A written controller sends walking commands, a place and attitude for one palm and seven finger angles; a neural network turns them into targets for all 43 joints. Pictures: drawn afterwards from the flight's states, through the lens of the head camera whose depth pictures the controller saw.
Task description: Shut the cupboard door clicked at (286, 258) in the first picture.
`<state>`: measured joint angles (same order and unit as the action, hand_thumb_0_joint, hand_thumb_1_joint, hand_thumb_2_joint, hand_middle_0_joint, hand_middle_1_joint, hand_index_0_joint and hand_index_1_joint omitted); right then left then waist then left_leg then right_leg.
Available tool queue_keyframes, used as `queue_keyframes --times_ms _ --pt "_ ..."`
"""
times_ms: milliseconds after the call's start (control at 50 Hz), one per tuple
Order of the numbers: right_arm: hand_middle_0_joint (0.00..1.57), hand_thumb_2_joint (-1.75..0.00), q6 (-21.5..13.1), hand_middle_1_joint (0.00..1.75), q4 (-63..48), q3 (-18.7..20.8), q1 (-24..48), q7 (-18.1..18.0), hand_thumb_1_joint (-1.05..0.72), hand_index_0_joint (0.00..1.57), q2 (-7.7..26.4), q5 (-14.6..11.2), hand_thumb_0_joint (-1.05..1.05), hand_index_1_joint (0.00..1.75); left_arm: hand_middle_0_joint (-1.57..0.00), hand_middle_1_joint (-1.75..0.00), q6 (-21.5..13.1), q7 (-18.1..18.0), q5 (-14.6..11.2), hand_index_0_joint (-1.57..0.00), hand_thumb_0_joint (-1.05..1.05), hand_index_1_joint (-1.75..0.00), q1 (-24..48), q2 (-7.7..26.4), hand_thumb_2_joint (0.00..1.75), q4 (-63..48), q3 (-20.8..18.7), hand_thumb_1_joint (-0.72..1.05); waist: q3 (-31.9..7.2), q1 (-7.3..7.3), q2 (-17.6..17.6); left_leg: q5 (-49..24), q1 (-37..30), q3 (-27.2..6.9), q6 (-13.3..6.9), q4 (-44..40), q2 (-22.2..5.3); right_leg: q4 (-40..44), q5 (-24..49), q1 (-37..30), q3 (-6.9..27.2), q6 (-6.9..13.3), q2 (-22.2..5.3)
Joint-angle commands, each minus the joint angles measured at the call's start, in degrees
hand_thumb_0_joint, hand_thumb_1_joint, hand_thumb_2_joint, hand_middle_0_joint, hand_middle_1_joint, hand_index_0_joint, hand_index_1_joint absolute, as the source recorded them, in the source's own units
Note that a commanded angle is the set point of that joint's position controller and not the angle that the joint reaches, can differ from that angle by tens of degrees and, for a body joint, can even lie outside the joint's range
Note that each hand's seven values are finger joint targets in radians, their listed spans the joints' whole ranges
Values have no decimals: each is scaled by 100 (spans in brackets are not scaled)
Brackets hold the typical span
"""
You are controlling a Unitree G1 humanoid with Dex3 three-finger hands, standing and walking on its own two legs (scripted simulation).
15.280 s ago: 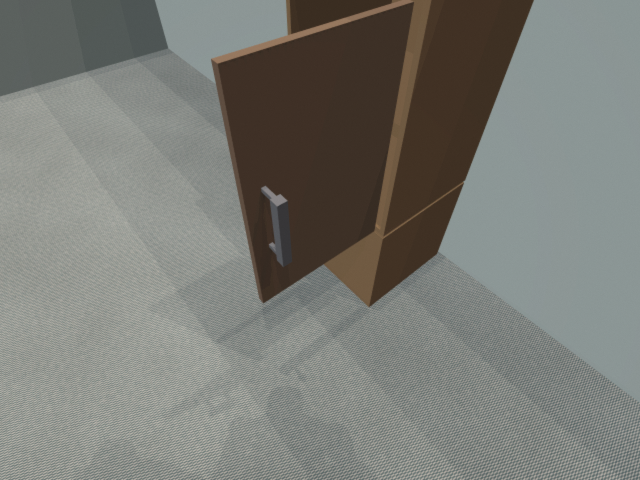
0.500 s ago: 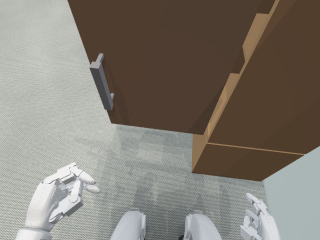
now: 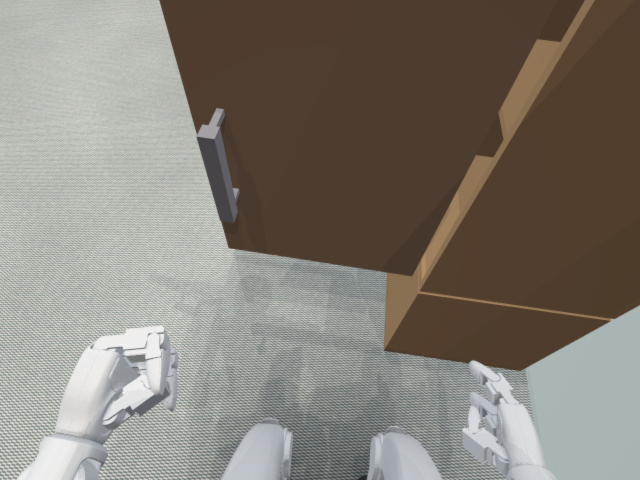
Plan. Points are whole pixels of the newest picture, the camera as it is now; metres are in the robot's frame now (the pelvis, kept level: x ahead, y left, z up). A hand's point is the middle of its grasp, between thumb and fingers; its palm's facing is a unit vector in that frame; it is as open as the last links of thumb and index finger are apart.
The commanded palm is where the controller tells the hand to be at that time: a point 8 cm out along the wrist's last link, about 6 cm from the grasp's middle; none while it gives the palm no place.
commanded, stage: raise the hand and make a fist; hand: left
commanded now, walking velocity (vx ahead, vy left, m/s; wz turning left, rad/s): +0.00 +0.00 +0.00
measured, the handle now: (224, 169) +0.51 +0.19 +0.04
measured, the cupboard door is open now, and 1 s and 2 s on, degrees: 89 89 89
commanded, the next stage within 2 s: bring the fist close to the handle in 0.48 s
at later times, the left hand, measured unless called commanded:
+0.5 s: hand (177, 377) +0.22 +0.17 +0.04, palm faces -0.09 -1.00 -0.04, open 3.1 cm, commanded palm +0.20 +0.23 +0.05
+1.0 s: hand (199, 311) +0.29 +0.17 +0.04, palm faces -0.11 -0.99 -0.04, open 3.1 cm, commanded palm +0.29 +0.22 +0.04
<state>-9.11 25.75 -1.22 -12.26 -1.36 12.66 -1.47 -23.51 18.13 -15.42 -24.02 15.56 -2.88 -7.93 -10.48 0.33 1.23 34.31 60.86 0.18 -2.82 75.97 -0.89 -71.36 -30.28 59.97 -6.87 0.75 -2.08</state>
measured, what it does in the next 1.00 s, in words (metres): stands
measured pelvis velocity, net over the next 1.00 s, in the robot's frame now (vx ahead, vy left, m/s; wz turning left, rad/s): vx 0.00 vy -0.01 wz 0.00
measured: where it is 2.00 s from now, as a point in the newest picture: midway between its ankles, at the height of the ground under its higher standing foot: outside the picture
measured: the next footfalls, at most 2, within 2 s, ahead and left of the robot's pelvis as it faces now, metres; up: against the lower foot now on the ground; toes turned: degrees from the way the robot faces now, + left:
none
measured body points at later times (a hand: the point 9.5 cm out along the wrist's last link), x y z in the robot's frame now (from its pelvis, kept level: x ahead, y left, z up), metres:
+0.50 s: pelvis +0.00 -0.01 +0.00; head +0.09 +0.01 +0.44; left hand +0.22 +0.23 +0.04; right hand +0.19 -0.25 -0.07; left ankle +0.02 +0.08 -0.62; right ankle +0.04 -0.12 -0.62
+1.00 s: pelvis +0.00 -0.01 +0.00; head +0.10 +0.00 +0.44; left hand +0.29 +0.22 +0.05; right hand +0.17 -0.26 -0.08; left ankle +0.02 +0.08 -0.62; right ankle +0.04 -0.12 -0.62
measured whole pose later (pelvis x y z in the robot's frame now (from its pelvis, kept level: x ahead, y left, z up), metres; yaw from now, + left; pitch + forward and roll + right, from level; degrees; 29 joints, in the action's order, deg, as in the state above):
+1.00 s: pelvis +0.00 -0.01 +0.00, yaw +0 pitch +21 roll -3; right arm -7.2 29.2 -0.9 -13.8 -2.0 14.3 -2.0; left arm -20.7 18.0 -15.4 -4.9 16.7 10.6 -10.1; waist -10.5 -1.8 1.4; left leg 33.7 61.5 0.1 -1.7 74.5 -1.3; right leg -70.9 -30.2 61.2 -6.8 1.8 -1.5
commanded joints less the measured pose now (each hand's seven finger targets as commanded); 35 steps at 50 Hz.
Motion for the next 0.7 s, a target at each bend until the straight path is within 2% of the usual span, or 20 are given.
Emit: queue_keyframes --times_ms 0,40,80,100,180,200,260,300,380,400,420,460,500,560,580,620,660,680 --pt "20 -90 -299 30 -787 449 78 -126 -90 20 917 -28 0 30 -130 -150 -325 50 -208 -130 0 -150 208 629 90 -994 -508 90 -1299 -54 238 -1608 -1020 -512 275 -1388 97 794 852 -987 280 176 337" --pt "20 -90 -314 30 -779 450 72 -130 -90 20 918 -37 0 30 -130 -150 -341 95 -244 -130 0 -150 322 623 90 -1071 -505 90 -1434 -72 242 -1611 -995 -464 253 -1336 105 812 880 -1052 324 147 301" --pt "20 -90 -319 30 -778 453 81 -134 -90 20 918 -51 0 30 -130 -150 -326 110 -268 -130 0 -150 243 562 90 -926 -485 90 -1278 -69 151 -1477 -914 -461 247 -1374 106 870 754 -1033 334 142 299" --pt "20 -90 -324 30 -775 449 100 -139 -90 20 923 -51 0 30 -130 -150 -324 122 -271 -130 0 -150 262 645 90 -950 -521 90 -1323 -20 274 -1553 -907 -451 245 -1355 114 845 792 -1096 358 178 309" --pt "20 -90 -326 30 -775 484 77 -122 -90 20 897 -55 0 30 -130 -150 -358 53 -263 -130 0 -150 124 617 90 -1087 -534 90 -1482 -17 254 -1740 -1025 -420 242 -1358 106 835 975 -1146 351 140 279" --pt "20 -90 -320 30 -758 484 70 -128 -90 20 895 -39 0 30 -130 -150 -354 46 -264 -130 0 -150 139 706 90 -1043 -604 90 -1488 -11 257 -1833 -985 -426 240 -1313 111 795 1067 -1175 352 160 302" --pt "20 -90 -302 30 -745 488 74 -121 -90 20 885 -51 0 30 -130 -150 -407 22 -274 -130 0 -150 139 597 90 -1001 -531 90 -1377 -64 183 -1636 -889 -373 223 -1295 118 863 930 -1146 392 130 274" --pt "20 -90 -281 30 -743 491 79 -130 -90 20 897 -41 0 30 -130 -150 -426 2 -256 -130 0 -150 148 662 90 -955 -575 90 -1340 -33 246 -1641 -852 -386 227 -1287 120 832 906 -1128 395 160 293" --pt "20 -90 -264 30 -777 491 92 -133 -90 20 894 -56 0 30 -130 -150 -460 3 -256 -130 0 -150 187 609 90 -990 -507 90 -1338 -80 136 -1405 -753 -336 194 -1258 131 936 708 -1166 476 120 254" --pt "20 -90 -251 30 -781 484 75 -143 -90 20 899 -48 0 30 -130 -150 -443 10 -253 -130 0 -150 192 696 90 -927 -563 90 -1301 -67 132 -1449 -715 -342 191 -1230 128 915 742 -1191 488 150 282" --pt "20 -90 -250 30 -793 478 82 -141 -90 20 901 -52 0 30 -130 -150 -463 35 -239 -130 0 -150 202 616 90 -1025 -471 90 -1371 -78 248 -1474 -784 -319 187 -1232 125 913 781 -1180 488 141 261" --pt "20 -90 -237 30 -796 481 82 -142 -90 20 895 -60 0 30 -130 -150 -455 17 -233 -130 0 -150 185 592 90 -991 -458 90 -1275 -101 154 -1411 -788 -335 186 -1260 119 939 724 -1123 464 127 272" --pt "20 -90 -226 30 -795 472 76 -153 -90 20 896 -51 0 30 -130 -150 -426 5 -233 -130 0 -150 179 690 90 -963 -536 90 -1309 -69 213 -1435 -733 -337 178 -1219 124 915 729 -1173 487 151 287" --pt "20 -90 -214 30 -792 478 72 -143 -90 20 881 -53 0 30 -130 -150 -437 -8 -218 -130 0 -150 181 628 90 -1039 -502 90 -1378 -91 184 -1538 -852 -345 193 -1247 116 877 878 -1149 429 124 275" --pt "20 -90 -227 30 -789 466 75 -147 -90 20 895 -48 0 30 -130 -150 -464 -21 -204 -130 0 -150 377 561 90 -1125 -385 90 -1369 -141 236 -1550 -865 -345 178 -1213 120 862 914 -1080 433 116 272" --pt "20 -90 -225 30 -723 437 33 -165 -90 20 928 -18 0 30 -130 -150 -457 -46 -166 -130 0 -150 837 646 90 -1040 -376 90 -1318 -226 261 -1421 -773 -352 169 -1121 113 842 789 -931 447 117 274" --pt "20 -90 -227 30 -656 416 15 -188 -90 20 958 -25 0 30 -130 -150 -456 -72 -128 -130 0 -150 1194 675 90 -734 -402 90 -1140 -294 95 -1098 -584 -353 159 -1105 116 930 448 -839 494 103 270" --pt "20 -90 -234 30 -644 412 4 -197 -90 20 965 -29 0 30 -130 -150 -451 -76 -120 -130 0 -150 1369 668 90 -661 -402 90 -1210 -293 66 -1009 -561 -345 143 -1095 120 957 350 -830 514 93 268"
